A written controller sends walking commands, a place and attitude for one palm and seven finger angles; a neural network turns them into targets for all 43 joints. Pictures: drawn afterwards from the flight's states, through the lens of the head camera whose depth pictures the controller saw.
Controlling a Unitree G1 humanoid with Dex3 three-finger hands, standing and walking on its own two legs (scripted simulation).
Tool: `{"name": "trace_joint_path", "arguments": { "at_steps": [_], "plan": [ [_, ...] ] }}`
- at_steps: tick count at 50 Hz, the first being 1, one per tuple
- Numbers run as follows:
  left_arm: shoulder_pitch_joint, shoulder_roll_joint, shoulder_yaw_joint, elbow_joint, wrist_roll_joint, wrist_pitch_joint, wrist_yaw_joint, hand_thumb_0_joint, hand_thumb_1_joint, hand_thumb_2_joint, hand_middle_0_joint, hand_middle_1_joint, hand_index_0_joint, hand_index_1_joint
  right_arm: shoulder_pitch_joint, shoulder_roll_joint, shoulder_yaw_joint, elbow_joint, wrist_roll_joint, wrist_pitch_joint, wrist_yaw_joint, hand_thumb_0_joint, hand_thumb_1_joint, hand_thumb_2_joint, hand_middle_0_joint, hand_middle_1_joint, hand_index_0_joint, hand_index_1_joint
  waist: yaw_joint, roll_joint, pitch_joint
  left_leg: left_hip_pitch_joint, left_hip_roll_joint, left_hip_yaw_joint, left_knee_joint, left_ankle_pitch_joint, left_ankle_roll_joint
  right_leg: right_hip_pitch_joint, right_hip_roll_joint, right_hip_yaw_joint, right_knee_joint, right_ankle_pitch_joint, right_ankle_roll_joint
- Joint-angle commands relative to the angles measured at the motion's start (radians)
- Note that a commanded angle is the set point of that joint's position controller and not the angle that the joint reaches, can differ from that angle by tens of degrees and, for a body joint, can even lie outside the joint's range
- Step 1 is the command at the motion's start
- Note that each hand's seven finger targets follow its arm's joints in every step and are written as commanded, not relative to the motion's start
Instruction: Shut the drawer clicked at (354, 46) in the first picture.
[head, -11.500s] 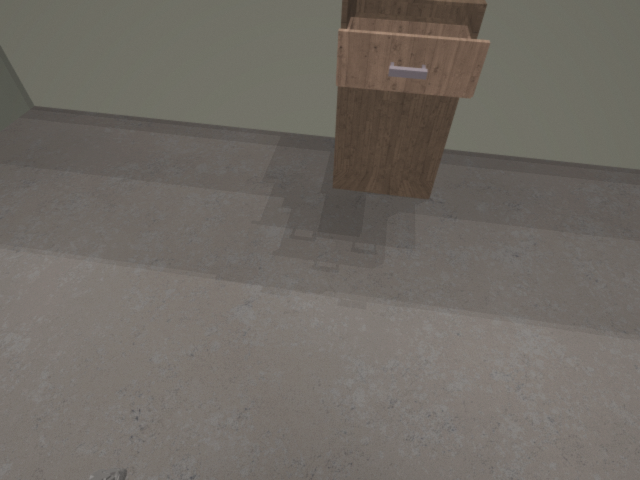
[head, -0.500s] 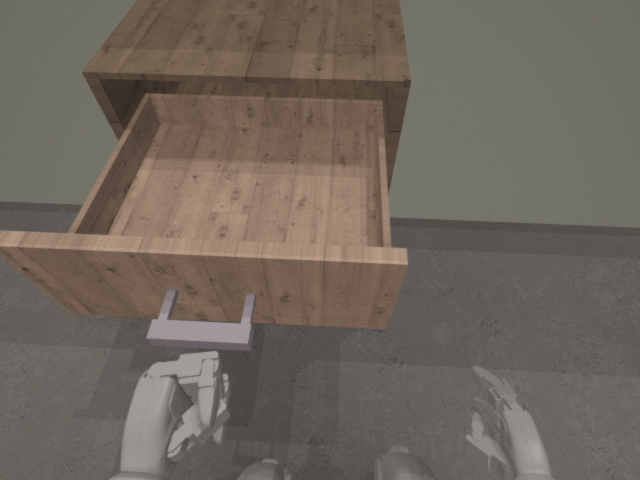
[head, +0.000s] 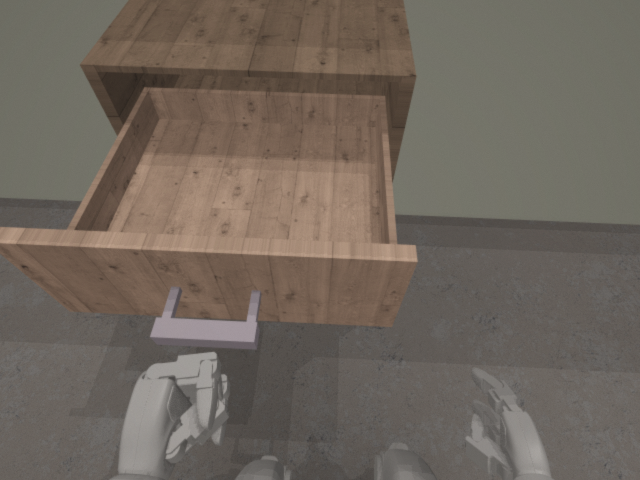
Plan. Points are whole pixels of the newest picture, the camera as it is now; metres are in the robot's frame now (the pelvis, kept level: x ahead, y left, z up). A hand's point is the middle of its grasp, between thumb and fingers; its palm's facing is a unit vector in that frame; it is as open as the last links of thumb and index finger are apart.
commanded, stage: push the drawer shut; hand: left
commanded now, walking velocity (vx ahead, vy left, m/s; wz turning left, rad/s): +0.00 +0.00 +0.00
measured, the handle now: (210, 315) +0.29 +0.14 +0.07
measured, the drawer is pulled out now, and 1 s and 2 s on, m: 0.30 0.22 0.09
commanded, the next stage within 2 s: none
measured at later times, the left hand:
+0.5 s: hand (223, 377) +0.22 +0.11 +0.07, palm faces -0.04 -1.00 -0.03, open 3.0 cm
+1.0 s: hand (238, 321) +0.28 +0.11 +0.06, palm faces -0.04 -1.00 -0.04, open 3.1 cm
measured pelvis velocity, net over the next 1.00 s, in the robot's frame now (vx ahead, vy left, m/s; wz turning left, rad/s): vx -0.01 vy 0.00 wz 0.01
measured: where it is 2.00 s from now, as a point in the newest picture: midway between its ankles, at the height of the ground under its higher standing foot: outside the picture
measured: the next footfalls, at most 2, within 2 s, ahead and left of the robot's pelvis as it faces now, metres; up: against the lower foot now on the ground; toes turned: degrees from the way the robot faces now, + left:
none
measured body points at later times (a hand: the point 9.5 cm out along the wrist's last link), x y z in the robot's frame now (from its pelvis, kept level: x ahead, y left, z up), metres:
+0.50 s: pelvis +0.00 +0.00 +0.00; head +0.06 +0.00 +0.45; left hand +0.22 +0.17 +0.07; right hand +0.18 -0.23 -0.07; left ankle -0.03 +0.12 -0.65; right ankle +0.03 -0.13 -0.65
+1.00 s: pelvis -0.01 +0.00 +0.01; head +0.06 +0.00 +0.46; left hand +0.28 +0.16 +0.07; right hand +0.16 -0.23 -0.08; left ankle -0.03 +0.12 -0.65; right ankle +0.03 -0.13 -0.65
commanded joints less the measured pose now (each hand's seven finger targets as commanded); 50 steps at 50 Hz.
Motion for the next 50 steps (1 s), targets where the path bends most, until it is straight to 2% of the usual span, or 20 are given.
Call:
{"name": "trace_joint_path", "arguments": {
  "at_steps": [1, 4, 6, 8, 12, 13, 17, 20, 22, 25, 28, 31, 34, 37, 39, 43, 44, 46, 47, 50],
  "plan": [
    [0.019, 0.04, 0.023, -0.228, -0.002, -0.077, 0.01, 0.0, 0.9, 0.9, -1.4, -1.6, -1.4, -1.6, -0.052, -0.111, -0.045, -0.173, 0.007, -0.055, -0.007, 0.0, -0.9, -0.9, 0.2, 0.3, 0.2, 0.3, -0.006, -0.047, -0.176, 0.004, -0.018, 0.002, -0.19, 0.293, 0.011, 0.235, 0.038, 0.002, -0.134, 0.166, -0.037],
    [-0.009, 0.033, 0.004, -0.244, -0.005, -0.077, 0.007, 0.0, 0.9, 0.9, -1.4, -1.6, -1.4, -1.6, -0.05, -0.114, -0.042, -0.173, 0.007, -0.056, -0.006, 0.0, -0.9, -0.9, 0.2, 0.3, 0.2, 0.3, -0.013, -0.018, -0.172, 0.017, -0.015, -0.004, -0.19, 0.314, 0.008, 0.22, 0.037, -0.004, -0.126, 0.182, -0.038],
    [-0.05, 0.035, 0.005, -0.231, -0.003, -0.072, 0.009, 0.0, 0.9, 0.9, -1.4, -1.6, -1.4, -1.6, -0.044, -0.117, -0.041, -0.166, 0.004, -0.056, -0.008, 0.0, -0.9, -0.9, 0.2, 0.3, 0.2, 0.3, -0.024, -0.039, -0.177, 0.013, -0.014, -0.007, -0.182, 0.314, 0.01, 0.215, 0.037, -0.002, -0.126, 0.184, -0.036],
    [-0.062, 0.033, 0.005, -0.208, -0.001, -0.065, 0.008, 0.0, 0.9, 0.9, -1.4, -1.6, -1.4, -1.6, -0.043, -0.119, -0.039, -0.166, 0.004, -0.055, -0.009, 0.0, -0.9, -0.9, 0.2, 0.3, 0.2, 0.3, -0.022, -0.04, -0.163, 0.006, -0.014, -0.008, -0.186, 0.303, 0.008, 0.212, 0.036, -0.003, -0.128, 0.172, -0.036],
    [-0.11, 0.06, 0.041, -0.19, -0.001, -0.044, 0.015, 0.0, 0.9, 0.9, -1.4, -1.6, -1.4, -1.6, -0.039, -0.123, -0.038, -0.16, 0.004, -0.049, -0.011, 0.0, -0.9, -0.9, 0.2, 0.3, 0.2, 0.3, -0.014, -0.033, -0.187, 0.017, -0.015, -0.008, -0.193, 0.307, 0.006, 0.227, 0.036, -0.001, -0.132, 0.172, -0.038],
    [-0.12, 0.046, 0.028, -0.192, -0.004, -0.04, 0.014, 0.0, 0.9, 0.9, -1.4, -1.6, -1.4, -1.6, -0.042, -0.123, -0.036, -0.164, 0.004, -0.049, -0.011, 0.0, -0.9, -0.9, 0.2, 0.3, 0.2, 0.3, -0.016, -0.031, -0.194, 0.019, -0.017, -0.006, -0.195, 0.311, 0.007, 0.235, 0.035, 0.0, -0.136, 0.179, -0.038],
    [-0.207, 0.055, 0.045, -0.164, -0.012, -0.024, 0.02, 0.0, 0.9, 0.9, -1.4, -1.6, -1.4, -1.6, -0.038, -0.126, -0.033, -0.15, 0.004, -0.045, -0.016, 0.0, -0.9, -0.9, 0.2, 0.3, 0.2, 0.3, -0.03, -0.04, -0.184, 0.018, -0.015, -0.006, -0.195, 0.301, 0.008, 0.232, 0.035, 0.002, -0.148, 0.175, -0.034],
    [-0.248, 0.069, 0.067, -0.137, -0.017, -0.026, 0.026, 0.0, 0.9, 0.9, -1.4, -1.6, -1.4, -1.6, -0.043, -0.131, -0.031, -0.137, 0.003, -0.048, -0.017, 0.0, -0.9, -0.9, 0.2, 0.3, 0.2, 0.3, -0.029, -0.042, -0.172, 0.011, -0.015, -0.009, -0.202, 0.282, 0.007, 0.227, 0.036, 0.001, -0.155, 0.147, -0.037],
    [-0.32, 0.05, 0.041, -0.138, -0.014, -0.031, 0.026, 0.0, 0.9, 0.9, -1.4, -1.6, -1.4, -1.6, -0.048, -0.131, -0.029, -0.128, 0.003, -0.052, -0.017, 0.0, -0.9, -0.9, 0.2, 0.3, 0.2, 0.3, -0.038, -0.009, -0.182, 0.029, -0.015, -0.014, -0.206, 0.28, 0.005, 0.209, 0.033, -0.003, -0.15, 0.138, -0.037],
    [-0.375, 0.061, 0.047, -0.104, -0.011, -0.028, 0.027, 0.0, 0.9, 0.9, -1.4, -1.6, -1.4, -1.6, -0.047, -0.138, -0.03, -0.113, 0.002, -0.054, -0.018, 0.0, -0.9, -0.9, 0.2, 0.3, 0.2, 0.3, -0.041, -0.013, -0.187, 0.035, -0.015, -0.016, -0.21, 0.279, 0.006, 0.213, 0.032, 0.0, -0.158, 0.135, -0.037],
    [-0.412, 0.043, 0.031, -0.076, -0.013, -0.018, 0.025, 0.0, 0.9, 0.9, -1.4, -1.6, -1.4, -1.6, -0.048, -0.137, -0.029, -0.105, 0.003, -0.054, -0.016, 0.0, -0.9, -0.9, 0.2, 0.3, 0.2, 0.3, -0.039, -0.005, -0.196, 0.051, -0.015, -0.016, -0.222, 0.288, 0.005, 0.22, 0.031, -0.003, -0.165, 0.143, -0.037],
    [-0.458, 0.064, 0.06, -0.041, -0.016, -0.009, 0.027, 0.0, 0.9, 0.9, -1.4, -1.6, -1.4, -1.6, -0.046, -0.142, -0.03, -0.092, 0.003, -0.051, -0.017, 0.0, -0.9, -0.9, 0.2, 0.3, 0.2, 0.3, -0.038, -0.032, -0.219, 0.052, -0.016, -0.014, -0.228, 0.286, 0.008, 0.245, 0.031, 0.003, -0.176, 0.148, -0.036],
    [-0.499, 0.056, 0.056, -0.012, -0.019, -0.003, 0.025, 0.0, 0.9, 0.9, -1.4, -1.6, -1.4, -1.6, -0.052, -0.141, -0.028, -0.085, 0.005, -0.048, -0.015, 0.0, -0.9, -0.9, 0.2, 0.3, 0.2, 0.3, -0.034, -0.032, -0.214, 0.057, -0.016, -0.012, -0.241, 0.291, 0.006, 0.258, 0.03, 0.003, -0.184, 0.155, -0.037],
    [-0.561, 0.045, 0.05, 0.031, -0.02, -0.002, 0.028, 0.0, 0.9, 0.9, -1.4, -1.6, -1.4, -1.6, -0.058, -0.14, -0.026, -0.072, 0.004, -0.043, -0.014, 0.0, -0.9, -0.9, 0.2, 0.3, 0.2, 0.3, -0.044, -0.023, -0.192, 0.058, -0.017, -0.009, -0.245, 0.273, 0.008, 0.248, 0.029, 0.005, -0.197, 0.14, -0.036],
    [-0.589, 0.054, 0.068, 0.056, -0.023, -0.005, 0.029, 0.0, 0.9, 0.9, -1.4, -1.6, -1.4, -1.6, -0.055, -0.143, -0.028, -0.065, 0.004, -0.041, -0.015, 0.0, -0.9, -0.9, 0.2, 0.3, 0.2, 0.3, -0.043, -0.04, -0.198, 0.062, -0.015, -0.007, -0.248, 0.277, 0.008, 0.255, 0.03, 0.006, -0.201, 0.146, -0.035],
    [-0.672, 0.062, 0.078, 0.097, -0.021, -0.011, 0.028, 0.0, 0.9, 0.9, -1.4, -1.6, -1.4, -1.6, -0.056, -0.144, -0.028, -0.048, 0.005, -0.038, -0.011, 0.0, -0.9, -0.9, 0.2, 0.3, 0.2, 0.3, -0.041, -0.012, -0.211, 0.075, -0.016, -0.009, -0.257, 0.287, 0.005, 0.256, 0.028, 0.006, -0.197, 0.155, -0.038],
    [-0.7, 0.049, 0.063, 0.114, -0.023, -0.01, 0.028, 0.0, 0.9, 0.9, -1.4, -1.6, -1.4, -1.6, -0.059, -0.144, -0.027, -0.044, 0.005, -0.037, -0.011, 0.0, -0.9, -0.9, 0.2, 0.3, 0.2, 0.3, -0.049, -0.015, -0.205, 0.076, -0.016, -0.007, -0.257, 0.274, 0.006, 0.25, 0.028, 0.007, -0.204, 0.145, -0.036],
    [-0.711, 0.07, 0.096, 0.146, -0.022, -0.013, 0.029, 0.0, 0.9, 0.9, -1.4, -1.6, -1.4, -1.6, -0.053, -0.147, -0.03, -0.034, 0.005, -0.035, -0.011, 0.0, -0.9, -0.9, 0.2, 0.3, 0.2, 0.3, -0.041, -0.047, -0.229, 0.076, -0.015, -0.007, -0.262, 0.291, 0.007, 0.276, 0.029, 0.011, -0.204, 0.162, -0.036],
    [-0.736, 0.049, 0.074, 0.136, -0.025, -0.015, 0.026, 0.0, 0.9, 0.9, -1.4, -1.6, -1.4, -1.6, -0.058, -0.144, -0.03, -0.035, 0.005, -0.036, -0.01, 0.0, -0.9, -0.9, 0.2, 0.3, 0.2, 0.3, -0.043, -0.024, -0.242, 0.084, -0.018, -0.004, -0.261, 0.301, 0.007, 0.28, 0.027, 0.012, -0.202, 0.177, -0.036],
    [-0.773, 0.074, 0.102, 0.195, -0.028, -0.012, 0.025, 0.0, 0.9, 0.9, -1.4, -1.6, -1.4, -1.6, -0.051, -0.15, -0.031, -0.017, 0.005, -0.029, -0.012, 0.0, -0.9, -0.9, 0.2, 0.3, 0.2, 0.3, -0.049, -0.06, -0.23, 0.073, -0.016, -0.003, -0.263, 0.308, 0.008, 0.292, 0.027, 0.015, -0.211, 0.191, -0.034]
  ]
}}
